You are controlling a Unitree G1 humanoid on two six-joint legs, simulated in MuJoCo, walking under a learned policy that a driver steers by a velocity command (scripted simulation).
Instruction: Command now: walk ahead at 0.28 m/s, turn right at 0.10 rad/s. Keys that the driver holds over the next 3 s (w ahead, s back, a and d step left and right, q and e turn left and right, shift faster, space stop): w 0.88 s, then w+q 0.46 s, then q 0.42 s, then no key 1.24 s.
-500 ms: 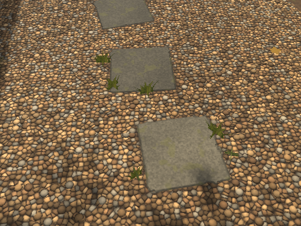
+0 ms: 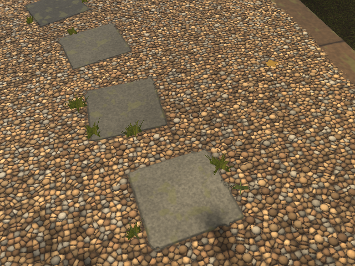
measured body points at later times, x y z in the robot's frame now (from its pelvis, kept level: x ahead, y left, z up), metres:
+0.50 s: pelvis +0.18 +0.07 +0.00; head +0.19 +0.09 +0.45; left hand +0.29 +0.35 -0.12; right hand +0.22 -0.20 -0.12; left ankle +0.16 +0.15 -0.74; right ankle +0.19 -0.09 -0.66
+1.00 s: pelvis +0.47 +0.02 -0.01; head +0.50 +0.02 +0.44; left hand +0.58 +0.29 -0.12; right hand +0.54 -0.26 -0.14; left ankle +0.40 +0.17 -0.66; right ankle +0.52 -0.06 -0.74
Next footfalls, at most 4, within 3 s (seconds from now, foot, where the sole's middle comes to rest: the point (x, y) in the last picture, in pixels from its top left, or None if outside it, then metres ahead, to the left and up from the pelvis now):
0.30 left None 0.20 0.15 -0.78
0.82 right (211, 253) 0.56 -0.06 -0.78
1.38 left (145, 192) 0.83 0.20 -0.78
1.84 right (176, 155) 1.03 0.07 -0.78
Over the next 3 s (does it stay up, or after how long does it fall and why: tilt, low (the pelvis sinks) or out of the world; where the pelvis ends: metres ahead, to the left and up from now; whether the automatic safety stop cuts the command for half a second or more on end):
stays up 0.90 0.16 -0.01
